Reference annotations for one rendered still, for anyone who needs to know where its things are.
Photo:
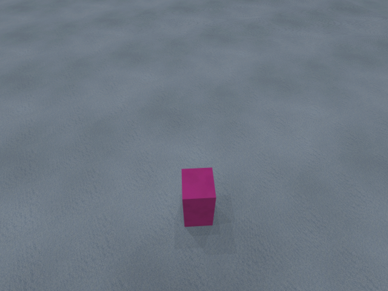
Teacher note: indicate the carton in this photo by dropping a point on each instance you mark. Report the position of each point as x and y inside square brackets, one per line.
[198, 197]

